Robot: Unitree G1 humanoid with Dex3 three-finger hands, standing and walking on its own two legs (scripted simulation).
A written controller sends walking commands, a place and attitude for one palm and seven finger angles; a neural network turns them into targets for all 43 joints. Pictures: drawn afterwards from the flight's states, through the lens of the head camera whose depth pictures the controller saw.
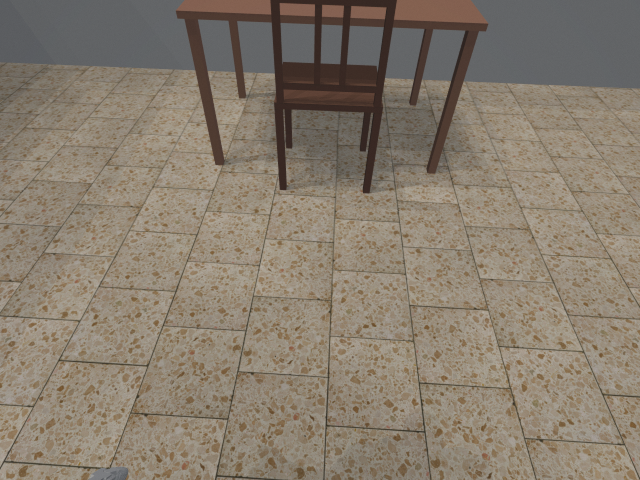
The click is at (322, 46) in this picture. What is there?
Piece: chair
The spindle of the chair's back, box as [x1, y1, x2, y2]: [314, 4, 321, 83]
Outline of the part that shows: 315,4 314,83 319,83 321,5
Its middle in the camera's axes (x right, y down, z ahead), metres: -0.01 -0.70 +1.41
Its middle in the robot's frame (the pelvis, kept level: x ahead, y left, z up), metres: +1.52 +0.09 -0.08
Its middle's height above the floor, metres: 0.69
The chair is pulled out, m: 0.00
